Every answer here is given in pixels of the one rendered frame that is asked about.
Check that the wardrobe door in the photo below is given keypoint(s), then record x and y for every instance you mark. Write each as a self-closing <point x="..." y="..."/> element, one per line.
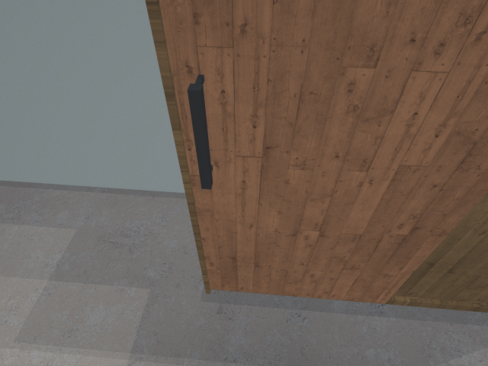
<point x="348" y="138"/>
<point x="458" y="268"/>

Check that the handle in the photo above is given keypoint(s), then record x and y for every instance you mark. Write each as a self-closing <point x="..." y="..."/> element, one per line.
<point x="199" y="123"/>

